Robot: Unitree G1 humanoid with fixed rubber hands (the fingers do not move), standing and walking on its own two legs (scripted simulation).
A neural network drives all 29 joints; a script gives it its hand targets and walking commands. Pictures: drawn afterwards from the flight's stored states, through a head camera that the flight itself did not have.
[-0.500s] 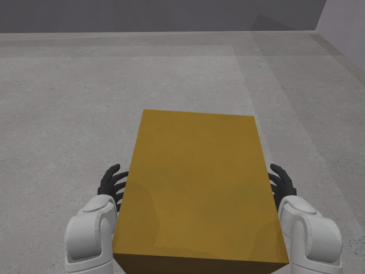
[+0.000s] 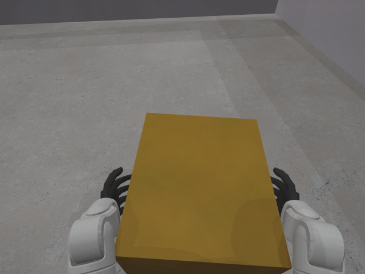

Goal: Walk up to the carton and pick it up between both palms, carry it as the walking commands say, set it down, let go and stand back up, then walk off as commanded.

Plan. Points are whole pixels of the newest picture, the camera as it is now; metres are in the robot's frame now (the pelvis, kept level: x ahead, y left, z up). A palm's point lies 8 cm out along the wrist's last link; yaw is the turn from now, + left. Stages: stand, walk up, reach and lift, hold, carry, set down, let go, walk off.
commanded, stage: carry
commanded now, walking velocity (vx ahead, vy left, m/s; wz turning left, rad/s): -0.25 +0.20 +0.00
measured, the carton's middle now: (196, 202) +0.28 +0.00 +0.00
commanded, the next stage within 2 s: none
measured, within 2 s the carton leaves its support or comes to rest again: neither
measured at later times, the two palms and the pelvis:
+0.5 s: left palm out of the picture +0.12 +0.22 +0.06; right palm out of the picture +0.10 -0.12 +0.06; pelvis -0.13 +0.07 +0.00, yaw -4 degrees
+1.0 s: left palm out of the picture -0.01 +0.31 +0.07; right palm out of the picture -0.05 -0.03 +0.06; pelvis -0.27 +0.17 +0.00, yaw -7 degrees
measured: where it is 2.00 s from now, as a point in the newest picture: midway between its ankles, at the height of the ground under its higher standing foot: outside the picture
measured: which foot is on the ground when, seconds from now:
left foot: down 0.00-0.22, up 0.24-0.52, down 0.54-0.88, up 0.90-1.00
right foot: up 0.00-0.18, down 0.20-0.54, up 0.56-0.86, down 0.88-1.00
